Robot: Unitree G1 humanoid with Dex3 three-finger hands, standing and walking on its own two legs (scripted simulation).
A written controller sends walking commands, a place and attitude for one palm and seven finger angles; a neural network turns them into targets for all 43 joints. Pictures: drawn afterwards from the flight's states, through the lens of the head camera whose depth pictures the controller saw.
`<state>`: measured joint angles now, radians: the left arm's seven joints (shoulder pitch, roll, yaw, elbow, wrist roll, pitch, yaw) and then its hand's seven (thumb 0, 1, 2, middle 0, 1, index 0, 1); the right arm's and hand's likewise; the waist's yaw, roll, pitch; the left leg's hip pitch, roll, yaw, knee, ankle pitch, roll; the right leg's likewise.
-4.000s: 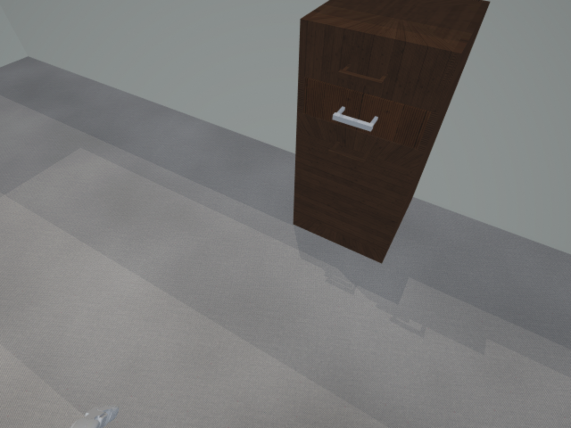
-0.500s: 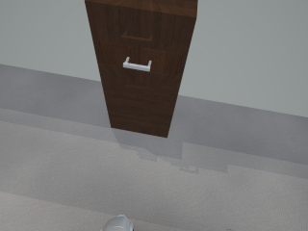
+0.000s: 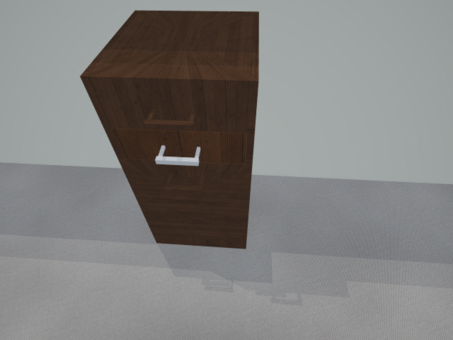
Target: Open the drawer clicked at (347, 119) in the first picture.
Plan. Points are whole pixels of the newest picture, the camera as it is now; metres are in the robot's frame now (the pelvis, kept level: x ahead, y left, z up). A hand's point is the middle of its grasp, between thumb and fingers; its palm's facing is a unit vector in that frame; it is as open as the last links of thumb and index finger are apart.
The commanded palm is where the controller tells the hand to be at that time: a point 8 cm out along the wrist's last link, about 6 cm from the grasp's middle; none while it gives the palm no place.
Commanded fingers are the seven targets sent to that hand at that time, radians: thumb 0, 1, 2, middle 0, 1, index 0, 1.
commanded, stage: take the last steps up to it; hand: left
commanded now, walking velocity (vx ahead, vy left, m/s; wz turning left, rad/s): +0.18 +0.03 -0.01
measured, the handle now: (178, 155) +0.62 +0.18 -0.10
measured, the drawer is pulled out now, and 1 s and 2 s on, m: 0.00 0.00 0.00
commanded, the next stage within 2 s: come to a stop and stand still in 0.08 s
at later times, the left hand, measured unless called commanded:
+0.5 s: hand out of the picture +0.13 +0.24 -0.18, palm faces +0.01 -0.98 -0.18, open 7.4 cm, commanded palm none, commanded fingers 0.00 0.90 0.90 -0.20 -0.30 -0.20 -0.30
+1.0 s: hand out of the picture +0.11 +0.16 -0.13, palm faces +0.03 -0.96 -0.29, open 7.3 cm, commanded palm none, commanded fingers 0.00 0.90 0.90 -0.20 -0.30 -0.20 -0.30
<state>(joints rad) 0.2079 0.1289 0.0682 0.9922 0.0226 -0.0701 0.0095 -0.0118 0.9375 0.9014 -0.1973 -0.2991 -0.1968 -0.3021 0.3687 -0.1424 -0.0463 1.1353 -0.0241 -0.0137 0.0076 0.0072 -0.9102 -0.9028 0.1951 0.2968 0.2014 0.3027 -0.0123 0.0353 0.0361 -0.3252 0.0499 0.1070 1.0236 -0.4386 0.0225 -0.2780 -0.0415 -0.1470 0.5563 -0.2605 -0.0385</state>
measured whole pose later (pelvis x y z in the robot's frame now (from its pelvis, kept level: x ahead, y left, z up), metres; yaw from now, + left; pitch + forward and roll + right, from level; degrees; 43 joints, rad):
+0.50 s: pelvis +0.10 +0.05 +0.01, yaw -2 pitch +0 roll -2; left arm 0.22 0.20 0.07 1.05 0.03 0.06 0.02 0.00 0.91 0.90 -0.20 -0.30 -0.19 -0.30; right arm 0.14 -0.14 -0.03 1.01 -0.02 -0.01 -0.06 0.00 -0.93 -0.90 0.20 0.30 0.21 0.30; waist 0.01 -0.04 0.10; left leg -0.27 0.09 0.15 0.45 -0.18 0.03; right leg -0.46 0.00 0.00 1.13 -0.46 0.05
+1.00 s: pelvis +0.07 -0.03 +0.02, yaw -2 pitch +1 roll +3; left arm 0.26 0.13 0.04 1.01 0.03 0.01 0.02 0.00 0.93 0.90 -0.20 -0.30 -0.20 -0.30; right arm 0.29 -0.23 -0.07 1.06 -0.03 0.06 0.01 0.01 -0.91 -0.90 0.19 0.30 0.20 0.30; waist 0.01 0.06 0.02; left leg -0.42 0.01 0.01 0.95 -0.30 -0.05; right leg -0.21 -0.06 -0.04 0.43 -0.22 -0.02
